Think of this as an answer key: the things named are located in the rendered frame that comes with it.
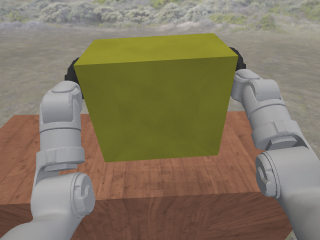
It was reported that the right robot hand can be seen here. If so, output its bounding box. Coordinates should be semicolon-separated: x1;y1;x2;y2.
229;47;246;71

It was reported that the right robot upper arm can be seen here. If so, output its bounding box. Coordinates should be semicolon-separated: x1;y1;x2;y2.
255;146;320;240

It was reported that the robot right forearm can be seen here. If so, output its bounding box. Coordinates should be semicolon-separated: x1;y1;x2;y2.
230;69;320;165

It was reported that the left robot upper arm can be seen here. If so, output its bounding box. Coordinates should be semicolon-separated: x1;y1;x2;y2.
0;172;96;240

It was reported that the robot left forearm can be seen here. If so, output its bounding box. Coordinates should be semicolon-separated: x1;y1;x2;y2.
30;80;85;216

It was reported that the carton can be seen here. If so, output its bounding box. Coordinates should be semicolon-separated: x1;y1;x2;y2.
73;33;239;163

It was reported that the pedestal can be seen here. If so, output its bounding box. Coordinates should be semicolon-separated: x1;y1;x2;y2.
0;111;293;240

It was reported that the left robot hand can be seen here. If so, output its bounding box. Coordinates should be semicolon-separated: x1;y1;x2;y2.
64;57;84;99

